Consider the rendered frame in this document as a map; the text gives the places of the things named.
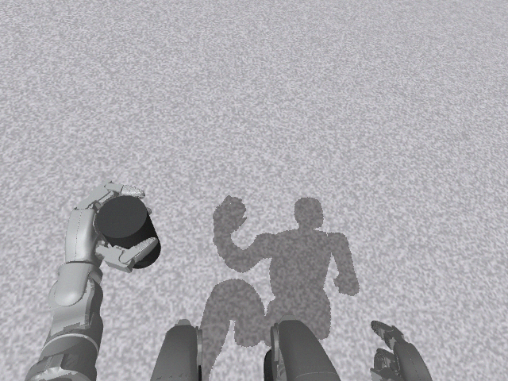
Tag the left robot hand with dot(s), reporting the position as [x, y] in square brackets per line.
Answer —
[85, 242]

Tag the right robot hand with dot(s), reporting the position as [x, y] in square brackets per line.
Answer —
[405, 364]

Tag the left robot arm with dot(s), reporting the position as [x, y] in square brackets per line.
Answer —
[72, 346]

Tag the can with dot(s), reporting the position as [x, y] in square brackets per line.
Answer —
[124, 221]

